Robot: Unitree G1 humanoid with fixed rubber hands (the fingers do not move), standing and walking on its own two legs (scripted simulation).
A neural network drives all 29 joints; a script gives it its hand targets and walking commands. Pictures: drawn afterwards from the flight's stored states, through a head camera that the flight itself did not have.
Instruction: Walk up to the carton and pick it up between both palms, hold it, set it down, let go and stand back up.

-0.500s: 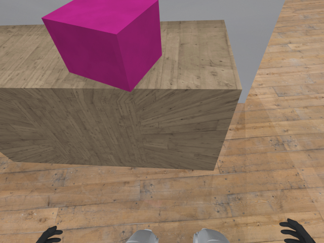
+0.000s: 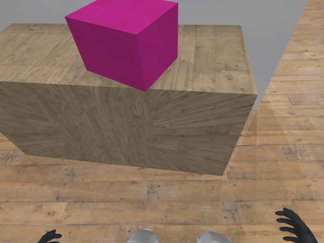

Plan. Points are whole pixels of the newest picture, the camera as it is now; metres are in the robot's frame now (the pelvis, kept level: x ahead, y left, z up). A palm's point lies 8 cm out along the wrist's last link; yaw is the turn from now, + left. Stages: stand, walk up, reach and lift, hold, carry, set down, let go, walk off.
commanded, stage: walk up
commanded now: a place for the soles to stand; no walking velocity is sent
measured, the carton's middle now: (128, 39) +0.83 +0.16 +0.08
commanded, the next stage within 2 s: none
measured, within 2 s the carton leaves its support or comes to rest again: neither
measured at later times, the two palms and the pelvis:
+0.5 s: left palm out of the picture +0.09 +0.35 -0.05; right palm (281, 207) +0.22 -0.28 -0.08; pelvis +0.05 +0.01 +0.00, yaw +1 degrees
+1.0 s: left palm (16, 217) +0.20 +0.42 -0.07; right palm (267, 233) +0.16 -0.22 -0.08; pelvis +0.11 +0.09 +0.01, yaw -2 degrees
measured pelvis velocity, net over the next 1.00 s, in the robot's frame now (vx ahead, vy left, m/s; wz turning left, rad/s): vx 0.11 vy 0.09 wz -0.04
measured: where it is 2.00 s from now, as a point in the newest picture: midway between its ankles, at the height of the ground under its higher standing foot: outside the picture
